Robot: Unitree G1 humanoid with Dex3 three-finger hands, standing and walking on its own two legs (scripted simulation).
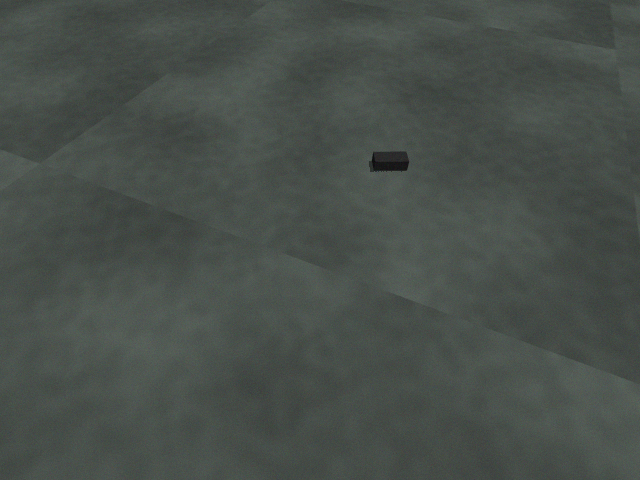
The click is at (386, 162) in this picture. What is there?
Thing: lying carton
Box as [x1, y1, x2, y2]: [372, 152, 408, 170]
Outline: 373,152 372,163 374,170 406,169 408,159 406,152
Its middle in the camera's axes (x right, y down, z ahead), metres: +0.37 -0.40 +1.94
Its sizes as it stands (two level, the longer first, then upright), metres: 0.167 0.079 0.055
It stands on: the floor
